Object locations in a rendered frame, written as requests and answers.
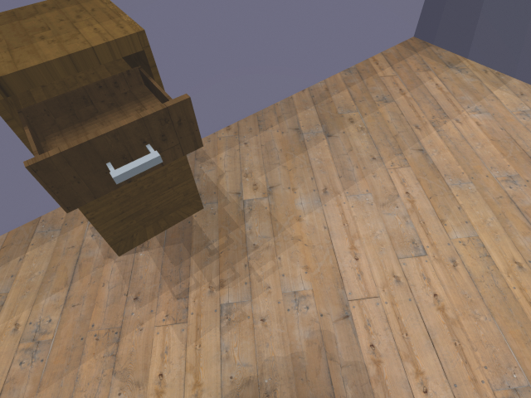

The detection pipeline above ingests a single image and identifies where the drawer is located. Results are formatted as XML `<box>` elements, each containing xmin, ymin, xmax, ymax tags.
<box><xmin>17</xmin><ymin>66</ymin><xmax>203</xmax><ymax>213</ymax></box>

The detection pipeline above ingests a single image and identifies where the cabinet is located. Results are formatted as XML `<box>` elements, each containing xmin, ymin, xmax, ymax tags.
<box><xmin>0</xmin><ymin>0</ymin><xmax>203</xmax><ymax>256</ymax></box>

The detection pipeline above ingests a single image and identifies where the handle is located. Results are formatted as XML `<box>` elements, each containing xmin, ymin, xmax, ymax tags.
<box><xmin>106</xmin><ymin>144</ymin><xmax>163</xmax><ymax>184</ymax></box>

